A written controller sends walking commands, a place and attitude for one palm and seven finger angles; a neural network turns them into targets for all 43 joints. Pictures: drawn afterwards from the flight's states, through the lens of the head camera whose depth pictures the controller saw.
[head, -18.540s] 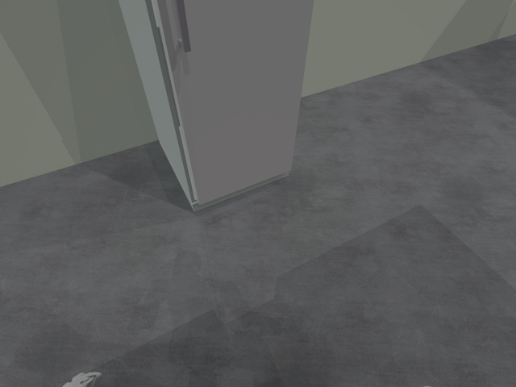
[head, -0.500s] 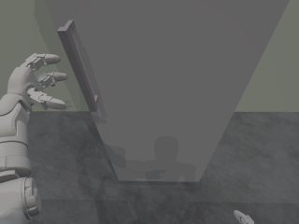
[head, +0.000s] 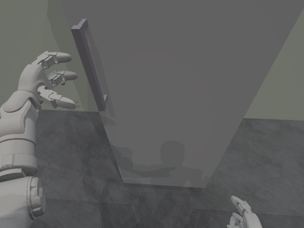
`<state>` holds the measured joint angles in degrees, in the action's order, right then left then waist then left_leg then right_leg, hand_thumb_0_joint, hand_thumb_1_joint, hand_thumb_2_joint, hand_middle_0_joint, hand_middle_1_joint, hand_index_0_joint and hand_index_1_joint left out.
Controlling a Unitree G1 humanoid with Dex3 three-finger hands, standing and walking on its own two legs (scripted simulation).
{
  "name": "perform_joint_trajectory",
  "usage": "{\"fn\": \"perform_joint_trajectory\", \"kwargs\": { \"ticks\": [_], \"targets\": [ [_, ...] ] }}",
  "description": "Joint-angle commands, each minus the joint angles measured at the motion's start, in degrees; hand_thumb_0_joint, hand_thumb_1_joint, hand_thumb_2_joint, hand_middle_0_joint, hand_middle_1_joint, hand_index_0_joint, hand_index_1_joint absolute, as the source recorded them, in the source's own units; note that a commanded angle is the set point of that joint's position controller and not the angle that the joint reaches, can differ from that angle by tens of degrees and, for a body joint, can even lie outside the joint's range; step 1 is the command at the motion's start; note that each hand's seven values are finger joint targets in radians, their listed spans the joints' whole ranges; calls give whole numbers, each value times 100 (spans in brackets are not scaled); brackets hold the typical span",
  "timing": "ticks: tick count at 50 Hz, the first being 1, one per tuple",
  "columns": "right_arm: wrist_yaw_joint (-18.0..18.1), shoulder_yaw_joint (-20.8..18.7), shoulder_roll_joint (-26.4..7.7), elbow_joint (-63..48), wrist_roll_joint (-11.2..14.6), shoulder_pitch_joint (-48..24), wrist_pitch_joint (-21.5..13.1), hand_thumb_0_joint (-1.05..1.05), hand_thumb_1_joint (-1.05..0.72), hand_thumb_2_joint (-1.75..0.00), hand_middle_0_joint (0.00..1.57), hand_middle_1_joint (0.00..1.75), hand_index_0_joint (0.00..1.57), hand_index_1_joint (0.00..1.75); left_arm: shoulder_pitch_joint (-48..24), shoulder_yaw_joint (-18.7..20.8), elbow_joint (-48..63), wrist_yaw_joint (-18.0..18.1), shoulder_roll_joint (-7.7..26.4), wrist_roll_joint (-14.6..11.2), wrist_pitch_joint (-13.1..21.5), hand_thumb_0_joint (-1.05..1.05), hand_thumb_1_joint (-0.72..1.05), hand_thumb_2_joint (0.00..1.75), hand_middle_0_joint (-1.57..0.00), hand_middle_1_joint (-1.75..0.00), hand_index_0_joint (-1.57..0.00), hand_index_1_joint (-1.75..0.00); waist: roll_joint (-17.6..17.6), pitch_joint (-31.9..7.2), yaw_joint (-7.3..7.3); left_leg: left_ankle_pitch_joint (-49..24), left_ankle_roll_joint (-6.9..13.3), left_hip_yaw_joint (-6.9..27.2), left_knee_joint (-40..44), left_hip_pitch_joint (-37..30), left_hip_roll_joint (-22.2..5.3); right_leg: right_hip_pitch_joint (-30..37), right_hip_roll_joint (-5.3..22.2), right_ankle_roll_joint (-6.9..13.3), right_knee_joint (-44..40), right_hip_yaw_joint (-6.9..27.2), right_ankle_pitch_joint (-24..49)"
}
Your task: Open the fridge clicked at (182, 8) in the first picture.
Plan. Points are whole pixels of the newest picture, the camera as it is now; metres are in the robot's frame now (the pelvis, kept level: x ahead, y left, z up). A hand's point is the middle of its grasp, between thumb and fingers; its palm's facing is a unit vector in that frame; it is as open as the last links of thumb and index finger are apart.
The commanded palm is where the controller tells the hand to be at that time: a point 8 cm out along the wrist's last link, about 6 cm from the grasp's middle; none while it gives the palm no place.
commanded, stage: move the hooked fingers beside the handle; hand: left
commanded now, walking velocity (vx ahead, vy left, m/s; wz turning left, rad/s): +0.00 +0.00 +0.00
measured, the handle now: (94, 71) +0.46 +0.18 +0.19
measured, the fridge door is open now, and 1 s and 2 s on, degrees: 0 0 0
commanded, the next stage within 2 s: feel for the door with the fingertips in 0.02 s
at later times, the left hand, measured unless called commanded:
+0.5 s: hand (75, 85) +0.40 +0.21 +0.19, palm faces -0.03 -1.00 -0.03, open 14.0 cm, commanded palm +0.37 +0.26 +0.20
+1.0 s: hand (77, 79) +0.41 +0.21 +0.20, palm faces +0.01 -1.00 -0.03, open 14.0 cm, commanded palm +0.39 +0.26 +0.20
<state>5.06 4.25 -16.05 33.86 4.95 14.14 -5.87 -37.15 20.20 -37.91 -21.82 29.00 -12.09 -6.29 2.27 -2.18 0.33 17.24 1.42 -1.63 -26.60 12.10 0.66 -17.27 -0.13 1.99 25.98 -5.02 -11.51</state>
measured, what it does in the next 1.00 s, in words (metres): stands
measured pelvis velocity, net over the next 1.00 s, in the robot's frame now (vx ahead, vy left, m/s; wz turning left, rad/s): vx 0.00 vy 0.00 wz -0.01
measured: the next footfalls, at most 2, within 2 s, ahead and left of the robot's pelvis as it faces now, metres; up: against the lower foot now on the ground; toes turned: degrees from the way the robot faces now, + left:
none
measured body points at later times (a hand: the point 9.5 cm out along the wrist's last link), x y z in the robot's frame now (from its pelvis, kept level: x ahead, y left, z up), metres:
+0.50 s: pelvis +0.00 +0.00 +0.00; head +0.01 -0.01 +0.45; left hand +0.39 +0.26 +0.19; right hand +0.14 -0.25 -0.10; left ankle -0.04 +0.10 -0.74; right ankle +0.02 -0.10 -0.74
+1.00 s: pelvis +0.00 +0.00 +0.00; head +0.00 -0.02 +0.45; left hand +0.41 +0.26 +0.20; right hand +0.13 -0.25 -0.10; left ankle -0.04 +0.10 -0.74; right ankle +0.02 -0.10 -0.74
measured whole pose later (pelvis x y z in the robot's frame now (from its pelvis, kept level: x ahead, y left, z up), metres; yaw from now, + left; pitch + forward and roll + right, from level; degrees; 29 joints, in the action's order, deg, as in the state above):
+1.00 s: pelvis +0.00 +0.00 +0.00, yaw +0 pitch +2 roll +0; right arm 5.2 3.5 -16.1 36.1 4.9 15.5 -4.2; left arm -39.1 17.6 -37.9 -17.0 25.6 -11.8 -6.9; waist 2.3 -1.9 0.7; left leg 16.6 1.2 -1.9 -25.5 10.9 0.4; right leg -16.4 -0.4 2.2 25.2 -4.7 -10.9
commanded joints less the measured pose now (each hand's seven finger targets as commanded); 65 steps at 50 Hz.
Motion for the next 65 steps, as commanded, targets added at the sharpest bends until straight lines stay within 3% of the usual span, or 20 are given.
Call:
{"fn": "perform_joint_trajectory", "kwargs": {
  "ticks": [1, 7, 10, 16, 19, 26, 28, 32, 33, 35, 39, 45, 46, 48, 50, 55, 57, 58, 63, 65],
  "targets": [
    [20, -306, -788, -635, 33, -105, -259, 0, -90, -90, 20, 30, 20, 30, -2414, 449, 1089, -30, 1623, -231, 398, 0, -50, 30, -30, -120, -30, -120, 10, -1643, 51, -1805, 42, 274, 252, -149, -116, 1088, 133, 29, -99, 383, 1739],
    [18, -331, -808, -663, 42, -51, -219, 0, -90, -90, 20, 30, 20, 30, -2549, 348, 1208, -22, 1606, -178, 389, 0, -50, 30, -30, -120, -30, -120, 95, -1615, 118, -1655, 64, 256, 250, -117, -121, 1018, 130, 28, -116, 402, 1540],
    [10, -356, -785, -685, 9, -54, -278, 0, -90, -90, 20, 30, 20, 30, -2625, 365, 1748, -33, 1538, -263, 527, 0, -50, 30, -30, -120, -30, -120, 279, -2032, 71, -1985, 44, 286, 214, -413, -122, 1197, 110, 47, -67, 407, 1772],
    [-36, -355, -760, -609, 23, -123, -305, 0, -90, -90, 20, 30, 20, 30, -1989, 222, 1693, 124, 1101, -307, 278, 0, -50, 30, -30, -120, -30, -120, 188, -1523, 5, -1928, -3, 274, 294, -270, -147, 980, 99, 52, -116, 329, 1628],
    [-54, -364, -756, -681, 6, -194, -272, 0, -90, -90, 20, 30, 20, 30, -2054, 396, 2171, 309, 1316, -239, 213, 0, -50, 30, -30, -120, -30, -120, 149, -1796, -78, -2042, 1, 272, 321, -291, -132, 1253, 108, 55, -82, 347, 1750],
    [-36, -336, -650, -637, 3, -364, -273, 0, -90, -90, 20, 30, 20, 30, -1981, 119, 2424, 609, 801, -218, 102, 0, -50, 30, -30, -120, -30, -120, 46, -1638, -45, -2017, -22, 253, 347, -438, -147, 1138, 84, 38, -127, 335, 1686],
    [-12, -328, -688, -579, -7, -340, -193, 0, -90, -90, 20, 30, 20, 30, -1944, 355, 2123, 682, 1156, -139, 3, 0, -50, 30, -30, -120, -30, -120, -64, -1488, -78, -1772, 4, 215, 381, -274, -139, 1165, 104, 25, -190, 366, 1547],
    [42, -283, -628, -593, 22, -411, -155, 0, -90, -90, 20, 30, 20, 30, -2517, -30, 2022, 698, 830, -84, -5, 0, -50, 30, -30, -120, -30, -120, 71, -1428, 87, -1594, 28, 225, 394, -312, -113, 1051, 115, 27, -229, 380, 1423],
    [45, -310, -647, -596, 11, -380, -153, 0, -90, -90, 20, 30, 20, 30, -2565, 46, 2061, 698, 939, -88, 57, 0, -50, 30, -30, -120, -30, -120, -135, -1598, 68, -1715, 43, 223, 363, -381, -127, 1163, 111, 19, -215, 385, 1534],
    [46, -297, -609, -633, -3, -396, -192, 0, -90, -90, 20, 30, 20, 30, -2746, -41, 2271, 640, 834, -113, 173, 0, -50, 30, -30, -120, -30, -120, 157, -1911, 50, -2008, 17, 224, 332, -559, -101, 1320, 117, 41, -151, 393, 1837],
    [47, -282, -677, -518, 32, -314, -133, 0, -90, -90, 20, 30, 20, 30, -2411, -39, 1313, 543, 810, -149, 82, 0, -50, 30, -30, -120, -30, -120, -300, -1363, 88, -1628, 48, 197, 380, -179, -108, 1128, 122, 11, -212, 378, 1629],
    [49, -328, -693, -560, 13, -223, -119, 0, -90, -90, 20, 30, 20, 30, -3073, 170, 1523, 568, 1282, -51, 316, 0, -50, 30, -30, -120, -30, -120, 82, -1921, 64, -1710, 62, 214, 322, -280, -78, 1368, 142, 34, -177, 458, 1661],
    [47, -315, -671, -563, 7, -229, -143, 0, -90, -90, 20, 30, 20, 30, -3113, 3, 1562, 526, 1046, -95, 380, 0, -50, 30, -30, -120, -30, -120, 116, -1947, 103, -1818, 66, 190, 307, -336, -71, 1408, 140, 32, -158, 461, 1829],
    [45, -342, -728, -502, 7, -135, -122, 0, -90, -90, 20, 30, 20, 30, -2864, 135, 1261, 475, 1206, -114, 439, 0, -50, 30, -30, -120, -30, -120, -140, -1868, 90, -1839, 75, 172, 301, -268, -111, 1390, 128, 14, -160, 445, 1858],
    [49, -326, -740, -443, 24, -82, -136, 0, -90, -90, 20, 30, 20, 30, -3046, 46, 993, 429, 1118, -126, 428, 0, -50, 30, -30, -120, -30, -120, -58, -1563, 159, -1573, 81, 172, 350, -119, -95, 1208, 128, 11, -222, 451, 1647],
    [31, -356, -785, -477, 26, -2, -123, 0, -90, -90, 20, 30, 20, 30, -3079, 238, 923, 435, 1443, -46, 492, 0, -50, 30, -30, -120, -30, -120, 51, -1683, 95, -1484, 90, 152, 374, -13, -91, 1314, 139, 11, -218, 488, 1550],
    [43, -376, -793, -430, 20, 89, -144, 0, -90, -90, 20, 30, 20, 30, -3151, 182, 706, 415, 1339, -64, 502, 0, -50, 30, -30, -120, -30, -120, -117, -1637, 182, -1427, 108, 139, 345, -6, -101, 1211, 119, -10, -238, 487, 1510],
    [43, -398, -832, -419, 14, 148, -119, 0, -90, -90, 20, 30, 20, 30, -3005, 392, 549, 432, 1608, -45, 509, 0, -50, 30, -30, -120, -30, -120, -299, -1610, 124, -1382, 118, 142, 349, 74, -118, 1257, 127, -23, -251, 491, 1441],
    [28, -388, -812, -452, 28, 163, -137, 0, -90, -90, 20, 30, 20, 30, -3313, 52, 703, 372, 1315, -23, 625, 0, -50, 30, -30, -120, -30, -120, 217, -1674, 185, -1368, 86, 153, 368, -66, -105, 1102, 119, 23, -246, 470, 1317],
    [11, -389, -801, -469, 12, 158, -175, 0, -90, -90, 20, 30, 20, 30, -3165, 153, 807, 397, 1311, -68, 651, 0, -50, 30, -30, -120, -30, -120, 103, -1762, 136, -1452, 97, 163, 364, -111, -100, 1171, 91, 21, -234, 471, 1429]
  ]
}}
